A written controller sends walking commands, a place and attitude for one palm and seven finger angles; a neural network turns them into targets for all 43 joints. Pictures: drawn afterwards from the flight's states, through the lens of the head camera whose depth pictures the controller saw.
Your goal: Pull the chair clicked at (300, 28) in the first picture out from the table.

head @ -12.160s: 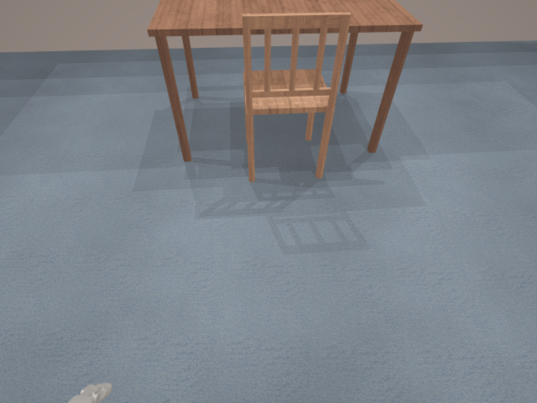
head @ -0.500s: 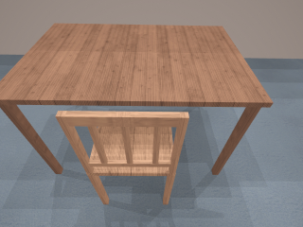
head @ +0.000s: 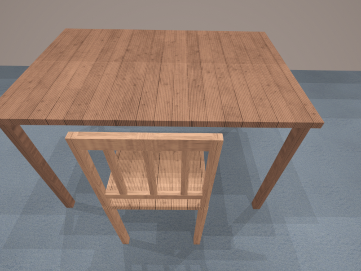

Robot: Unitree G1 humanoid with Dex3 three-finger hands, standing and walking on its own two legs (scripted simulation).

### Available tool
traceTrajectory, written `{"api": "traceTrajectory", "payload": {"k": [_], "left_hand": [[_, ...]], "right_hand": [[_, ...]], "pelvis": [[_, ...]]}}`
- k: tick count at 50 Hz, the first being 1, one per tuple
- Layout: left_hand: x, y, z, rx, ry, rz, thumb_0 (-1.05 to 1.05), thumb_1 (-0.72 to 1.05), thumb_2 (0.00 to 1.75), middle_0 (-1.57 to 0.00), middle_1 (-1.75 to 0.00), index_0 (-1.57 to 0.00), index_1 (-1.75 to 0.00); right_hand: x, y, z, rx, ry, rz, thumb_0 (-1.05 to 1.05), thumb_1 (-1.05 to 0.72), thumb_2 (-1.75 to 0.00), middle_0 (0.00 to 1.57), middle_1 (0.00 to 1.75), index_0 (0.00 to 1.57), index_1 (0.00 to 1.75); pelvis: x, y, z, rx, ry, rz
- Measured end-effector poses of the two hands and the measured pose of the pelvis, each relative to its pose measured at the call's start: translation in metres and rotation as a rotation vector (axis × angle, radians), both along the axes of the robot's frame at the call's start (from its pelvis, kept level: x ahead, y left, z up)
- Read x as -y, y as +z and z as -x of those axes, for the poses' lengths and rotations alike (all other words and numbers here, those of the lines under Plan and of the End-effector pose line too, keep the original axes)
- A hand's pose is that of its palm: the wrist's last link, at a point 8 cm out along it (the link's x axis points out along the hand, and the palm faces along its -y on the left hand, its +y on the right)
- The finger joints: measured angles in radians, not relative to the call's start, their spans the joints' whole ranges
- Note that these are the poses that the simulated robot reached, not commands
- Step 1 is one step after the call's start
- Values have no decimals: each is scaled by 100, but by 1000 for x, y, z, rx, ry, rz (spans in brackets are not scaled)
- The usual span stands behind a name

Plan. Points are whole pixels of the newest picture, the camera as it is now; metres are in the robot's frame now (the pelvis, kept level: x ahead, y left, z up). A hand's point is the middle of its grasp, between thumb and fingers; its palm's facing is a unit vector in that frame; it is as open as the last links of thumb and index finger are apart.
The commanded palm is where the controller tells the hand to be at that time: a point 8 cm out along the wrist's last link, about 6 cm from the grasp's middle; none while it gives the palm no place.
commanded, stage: look again from close up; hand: left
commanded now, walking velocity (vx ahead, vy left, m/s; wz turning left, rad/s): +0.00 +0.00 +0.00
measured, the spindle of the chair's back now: (150, 173) +0.42 +0.13 -0.11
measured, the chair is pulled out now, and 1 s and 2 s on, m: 0.00 0.00 0.00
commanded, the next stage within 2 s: raise the hand toward the chair's back in 0.52 s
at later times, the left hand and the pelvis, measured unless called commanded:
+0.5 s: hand out of the picture -0.04 +0.16 -0.18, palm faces +0.08 -0.98 -0.16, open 7.4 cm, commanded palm none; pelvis +0.00 +0.00 +0.00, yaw +0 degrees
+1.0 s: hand (127, 246) +0.18 +0.13 -0.03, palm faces -0.02 -0.99 +0.14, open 8.8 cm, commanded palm +0.12 +0.22 -0.07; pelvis -0.04 +0.02 -0.07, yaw -2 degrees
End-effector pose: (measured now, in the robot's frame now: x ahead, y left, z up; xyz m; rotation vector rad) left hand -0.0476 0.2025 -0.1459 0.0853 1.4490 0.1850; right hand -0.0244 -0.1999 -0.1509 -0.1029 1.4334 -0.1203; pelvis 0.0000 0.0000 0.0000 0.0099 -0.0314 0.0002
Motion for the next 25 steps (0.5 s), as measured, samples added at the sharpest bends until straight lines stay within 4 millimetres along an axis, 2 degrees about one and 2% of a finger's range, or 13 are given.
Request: {"api": "traceTrajectory", "payload": {"k": [25], "left_hand": [[-4, -1, 0, -7, 3, 7, 0, 91, 90, -20, -30, -20, -30]], "right_hand": [[-6, 2, 2, -11, -4, 4, 0, -91, -90, 19, 30, 20, 29]], "pelvis": [[-5, 0, -2, -5, 1, 5]]}}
